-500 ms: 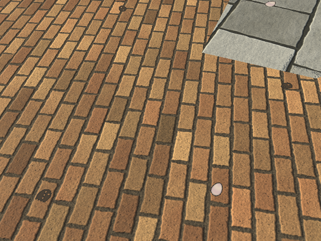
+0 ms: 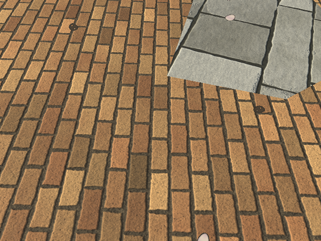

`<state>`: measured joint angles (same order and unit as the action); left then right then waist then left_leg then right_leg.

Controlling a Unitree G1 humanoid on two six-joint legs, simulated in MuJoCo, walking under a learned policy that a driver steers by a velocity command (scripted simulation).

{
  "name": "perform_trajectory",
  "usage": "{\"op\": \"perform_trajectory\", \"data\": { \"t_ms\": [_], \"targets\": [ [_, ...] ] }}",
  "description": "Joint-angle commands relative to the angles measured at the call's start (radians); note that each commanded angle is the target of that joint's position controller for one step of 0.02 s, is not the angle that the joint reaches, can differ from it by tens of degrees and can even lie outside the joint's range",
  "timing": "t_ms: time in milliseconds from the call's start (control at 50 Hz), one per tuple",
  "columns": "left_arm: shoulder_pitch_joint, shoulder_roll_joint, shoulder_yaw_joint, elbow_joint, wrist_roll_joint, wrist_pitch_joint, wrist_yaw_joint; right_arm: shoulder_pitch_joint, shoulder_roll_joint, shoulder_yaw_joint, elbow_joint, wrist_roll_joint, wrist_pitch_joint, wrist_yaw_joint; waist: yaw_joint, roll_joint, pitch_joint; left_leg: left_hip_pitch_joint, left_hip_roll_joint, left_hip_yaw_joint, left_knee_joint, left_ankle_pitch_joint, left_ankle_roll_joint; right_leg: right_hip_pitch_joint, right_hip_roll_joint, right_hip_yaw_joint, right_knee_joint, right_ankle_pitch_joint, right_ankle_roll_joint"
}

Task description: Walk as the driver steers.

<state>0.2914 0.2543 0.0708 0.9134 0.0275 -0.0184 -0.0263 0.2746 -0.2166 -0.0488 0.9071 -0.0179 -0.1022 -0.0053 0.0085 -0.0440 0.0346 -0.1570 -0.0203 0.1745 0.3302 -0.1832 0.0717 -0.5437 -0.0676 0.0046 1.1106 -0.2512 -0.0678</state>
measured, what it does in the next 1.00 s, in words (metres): walks ahead: right foot, then left foot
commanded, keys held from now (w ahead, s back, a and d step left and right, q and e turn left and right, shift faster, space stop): w+e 0.52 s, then w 0.08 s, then w+q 0.28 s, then q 0.12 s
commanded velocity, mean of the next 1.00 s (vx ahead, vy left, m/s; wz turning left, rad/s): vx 0.49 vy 0.00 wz -0.27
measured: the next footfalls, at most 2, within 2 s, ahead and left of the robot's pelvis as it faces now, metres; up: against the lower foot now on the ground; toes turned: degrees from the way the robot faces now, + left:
right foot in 0.32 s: +0.30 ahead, -0.12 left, +0.00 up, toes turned -17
left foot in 0.90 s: +0.66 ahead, -0.08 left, +0.00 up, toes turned -15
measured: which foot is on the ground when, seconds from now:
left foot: down 0.00-0.34, up 0.36-0.88, down 0.90-1.00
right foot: up 0.00-0.30, down 0.32-0.92, up 0.94-1.00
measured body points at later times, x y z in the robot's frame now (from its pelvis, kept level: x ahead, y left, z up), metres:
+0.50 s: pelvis +0.25 -0.07 -0.01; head +0.28 -0.09 +0.44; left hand +0.41 +0.17 -0.13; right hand +0.27 -0.35 -0.14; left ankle +0.25 +0.10 -0.65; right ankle +0.26 -0.11 -0.75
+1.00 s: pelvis +0.53 -0.10 -0.02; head +0.56 -0.11 +0.43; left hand +0.64 +0.14 -0.16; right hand +0.58 -0.40 -0.13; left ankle +0.62 -0.07 -0.75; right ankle +0.35 -0.15 -0.64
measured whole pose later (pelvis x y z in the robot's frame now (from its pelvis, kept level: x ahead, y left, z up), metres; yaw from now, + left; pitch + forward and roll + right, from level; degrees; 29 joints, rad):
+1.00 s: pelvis +0.53 -0.10 -0.02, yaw -15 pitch +0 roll +0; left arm 0.30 0.25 0.03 0.87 0.02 -0.07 0.02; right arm 0.18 -0.27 -0.06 0.80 -0.01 -0.05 0.03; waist 0.01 -0.02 0.08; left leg -0.39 -0.09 0.05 0.54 -0.16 0.11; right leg -0.27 0.06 0.00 1.20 -0.40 -0.04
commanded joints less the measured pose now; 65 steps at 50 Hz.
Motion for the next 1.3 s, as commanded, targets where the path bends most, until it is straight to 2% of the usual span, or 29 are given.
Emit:
{"op": "perform_trajectory", "data": {
  "t_ms": [20, 80, 140, 220, 280, 300, 320, 340, 360, 380, 400, 420, 460, 500, 540, 620, 720, 780, 840, 880, 900, 920, 940, 960, 1000, 1040, 1120, 1220, 1300],
  "targets": [
    [0.008, 0.006, 0.004, -0.054, 0.005, 0.013, -0.016, 0.04, -0.09, -0.019, -0.029, 0.004, -0.025, -0.005, 0.014, 0.11, 0.015, 0.037, 0.28, -0.149, -0.204, 0.187, 0.078, -0.127, -0.046, 0.017, -0.001, 0.106, 0.014],
    [-0.101, -0.001, -0.003, -0.097, 0.003, 0.012, -0.025, 0.074, -0.085, -0.016, -0.01, 0.0, -0.023, -0.006, 0.0, 0.109, 0.045, 0.054, 0.258, -0.066, -0.202, 0.247, 0.073, -0.158, -0.04, -0.009, -0.148, 0.206, 0.022],
    [-0.209, -0.012, -0.017, -0.139, 0.006, 0.009, -0.036, 0.105, -0.106, -0.02, 0.002, 0.0, -0.02, -0.01, -0.026, 0.114, 0.061, 0.085, 0.263, -0.003, -0.191, 0.316, 0.064, -0.112, -0.023, -0.068, -0.323, 0.27, 0.011],
    [-0.29, 0.003, -0.018, -0.183, 0.013, 0.006, -0.043, 0.165, -0.134, -0.027, 0.028, -0.003, -0.003, -0.02, -0.046, 0.111, 0.071, 0.219, 0.3, 0.049, -0.127, 0.48, 0.055, -0.085, 0.009, -0.13, -0.443, 0.178, -0.038],
    [-0.214, 0.031, -0.003, -0.173, 0.015, 0.006, -0.033, 0.154, -0.176, -0.037, 0.031, -0.007, 0.019, -0.028, 0.001, 0.148, 0.004, 0.282, 0.307, 0.095, 0.082, 0.897, 0.04, 0.058, 0.102, -0.183, -0.476, 0.017, -0.097],
    [-0.128, 0.048, 0.008, -0.15, 0.014, 0.001, -0.027, 0.15, -0.192, -0.042, 0.028, -0.007, 0.03, -0.027, 0.037, 0.149, -0.049, 0.279, 0.307, 0.1, 0.23, 0.944, 0.039, 0.153, 0.139, -0.186, -0.504, -0.023, -0.122],
    [0.011, 0.074, 0.025, -0.106, 0.02, -0.009, -0.016, 0.138, -0.199, -0.043, 0.019, -0.002, 0.04, -0.023, 0.101, 0.114, -0.129, 0.199, 0.292, 0.115, 0.448, 0.836, 0.018, 0.344, 0.168, -0.167, -0.591, 0.014, -0.151],
    [0.142, 0.167, 0.056, -0.075, 0.032, -0.015, -0.001, 0.137, -0.166, -0.034, -0.013, -0.002, 0.039, -0.019, 0.151, 0.015, -0.227, -0.027, 0.26, 0.113, 0.748, 0.474, -0.015, 0.593, 0.001, 0.073, -0.641, -0.085, -0.204],
    [0.08, 0.274, 0.081, -0.104, 0.01, -0.005, 0.004, 0.133, -0.081, -0.023, -0.096, 0.012, 0.028, 0.001, 0.071, -0.225, -0.282, -0.487, 0.013, 0.024, 1.124, -0.354, -0.082, 0.853, -0.266, 0.659, -0.774, -0.07, -0.36],
    [0.108, 0.261, 0.077, -0.11, -0.008, 0.009, 0.009, 0.009, -0.157, -0.033, -0.124, 0.0, 0.015, 0.007, 0.117, -0.007, -0.259, -0.597, 0.043, -0.175, 1.146, -0.296, -0.076, 0.83, -0.272, 0.666, -0.838, 0.046, -0.346],
    [0.065, 0.222, 0.065, -0.096, -0.012, 0.008, 0.017, -0.035, -0.128, -0.024, -0.14, 0.012, 0.003, 0.011, 0.085, 0.025, -0.141, -0.622, 0.09, -0.187, 1.096, -0.197, -0.068, 0.725, -0.252, 0.509, -0.832, 0.15, -0.319],
    [0.026, 0.168, 0.051, -0.091, -0.016, 0.0, 0.02, -0.006, -0.122, -0.021, -0.123, 0.012, -0.003, 0.007, 0.032, 0.083, -0.057, -0.558, 0.127, -0.188, 0.983, -0.144, -0.068, 0.584, -0.201, 0.404, -0.841, 0.299, -0.268],
    [-0.045, 0.12, 0.033, -0.105, -0.029, -0.016, 0.026, 0.039, -0.109, -0.02, -0.109, -0.024, 0.032, 0.008, -0.035, 0.07, -0.045, -0.436, 0.154, -0.198, 0.877, -0.117, -0.085, 0.453, -0.098, 0.265, -0.865, 0.39, -0.209],
    [-0.014, 0.127, 0.031, -0.098, -0.034, -0.038, 0.022, 0.046, -0.103, -0.019, -0.12, -0.033, 0.062, 0.014, -0.047, 0.025, -0.055, -0.407, 0.15, -0.187, 0.83, -0.126, -0.109, 0.411, -0.078, 0.244, -0.867, 0.499, -0.226],
    [0.017, 0.143, 0.034, -0.094, -0.029, -0.046, 0.021, -0.004, -0.099, -0.018, -0.134, -0.031, 0.074, 0.02, -0.035, 0.027, -0.044, -0.44, 0.147, -0.17, 0.756, -0.065, -0.123, 0.4, -0.05, 0.222, -0.894, 0.444, -0.211],
    [0.111, 0.127, 0.023, -0.071, -0.028, -0.051, 0.02, -0.142, -0.096, -0.012, -0.174, -0.026, 0.076, 0.028, 0.019, -0.005, -0.011, -0.532, 0.148, -0.159, 0.573, 0.092, -0.118, 0.478, -0.049, 0.209, -0.927, 0.445, -0.162],
    [0.168, 0.125, 0.01, -0.049, -0.015, -0.063, 0.026, -0.269, -0.095, -0.001, -0.209, -0.011, 0.067, 0.04, 0.07, -0.021, 0.022, -0.557, 0.122, -0.13, 0.395, 0.191, -0.067, 0.606, -0.08, 0.149, -0.942, 0.511, -0.121],
    [0.182, 0.127, 0.004, -0.03, -0.001, -0.065, 0.036, -0.314, -0.097, 0.003, -0.231, -0.006, 0.06, 0.049, 0.073, -0.019, 0.059, -0.535, 0.092, -0.119, 0.307, 0.159, -0.024, 0.661, -0.116, 0.11, -0.947, 0.547, -0.119],
    [0.13, 0.149, 0.002, -0.026, 0.007, -0.068, 0.049, -0.225, -0.111, -0.004, -0.211, -0.003, 0.057, 0.046, 0.013, -0.027, 0.032, -0.363, 0.014, -0.09, 0.246, 0.053, 0.035, 0.672, -0.133, 0.039, -0.845, 0.875, -0.088],
    [0.112, 0.169, 0.004, -0.022, 0.014, -0.062, 0.051, -0.015, -0.143, -0.024, -0.144, -0.006, 0.052, 0.031, -0.075, -0.022, -0.083, -0.144, -0.064, -0.061, 0.195, 0.003, 0.077, 0.681, -0.11, -0.009, -0.56, 1.086, -0.063],
    [0.095, 0.169, 0.001, -0.033, 0.005, -0.061, 0.053, 0.13, -0.167, -0.036, -0.104, -0.024, 0.042, 0.023, -0.145, 0.005, -0.15, 0.066, -0.014, -0.132, 0.143, 0.073, 0.113, 0.549, -0.078, -0.04, -0.325, 0.944, -0.04],
    [0.118, 0.113, -0.015, -0.086, -0.03, -0.069, 0.05, 0.224, -0.288, -0.068, -0.104, -0.043, 0.039, 0.012, -0.142, 0.177, -0.258, 0.33, 0.255, -0.528, 0.133, 0.199, 0.232, 0.238, 0.052, -0.11, 0.087, 0.493, 0.014],
    [0.161, 0.114, -0.01, -0.099, -0.027, -0.073, 0.046, 0.16, -0.295, -0.07, -0.11, -0.005, 0.048, 0.023, -0.064, 0.285, -0.33, 0.421, 0.409, -0.899, 0.033, 0.583, 0.351, 0.013, 0.208, -0.015, 0.313, -0.261, 0.033],
    [0.123, 0.123, -0.013, -0.098, 0.0, -0.066, 0.046, 0.086, -0.267, -0.068, -0.121, 0.03, 0.049, 0.03, -0.037, 0.138, -0.247, 0.322, 0.377, -0.755, 0.058, 0.637, 0.336, -0.022, 0.116, 0.081, 0.345, -0.198, 0.032],
    [0.035, 0.115, -0.016, -0.119, 0.0, -0.066, 0.042, 0.012, -0.166, -0.04, -0.132, 0.023, 0.051, 0.027, -0.012, 0.017, -0.073, 0.094, 0.279, -0.534, 0.017, 0.711, 0.263, -0.026, 0.048, 0.063, 0.229, -0.128, 0.046],
    [0.036, 0.104, -0.019, -0.133, 0.016, -0.03, 0.037, 0.003, -0.15, -0.03, -0.124, 0.025, 0.053, 0.021, 0.023, 0.045, -0.049, -0.023, 0.204, -0.439, -0.019, 0.747, 0.21, 0.041, 0.027, 0.052, 0.117, -0.117, 0.071],
    [0.023, 0.083, -0.026, -0.156, 0.01, 0.008, 0.039, 0.028, -0.213, -0.048, -0.128, 0.016, 0.056, 0.019, 0.031, 0.074, -0.106, -0.049, 0.155, -0.392, -0.01, 0.834, 0.19, 0.044, 0.041, 0.021, 0.007, -0.055, 0.112],
    [-0.106, 0.1, -0.021, -0.206, 0.004, 0.031, 0.045, 0.084, -0.219, -0.054, -0.136, 0.019, 0.088, 0.0, -0.021, 0.112, -0.109, 0.025, 0.132, -0.461, 0.009, 0.649, 0.116, -0.054, 0.032, 0.037, -0.103, 0.031, 0.133],
    [-0.18, 0.108, -0.023, -0.234, -0.004, 0.036, 0.05, 0.113, -0.224, -0.062, -0.148, 0.01, 0.108, -0.012, -0.051, 0.128, -0.083, 0.095, 0.144, -0.554, 0.031, 0.534, 0.117, -0.104, 0.04, 0.066, -0.185, 0.005, 0.133]
  ]
}}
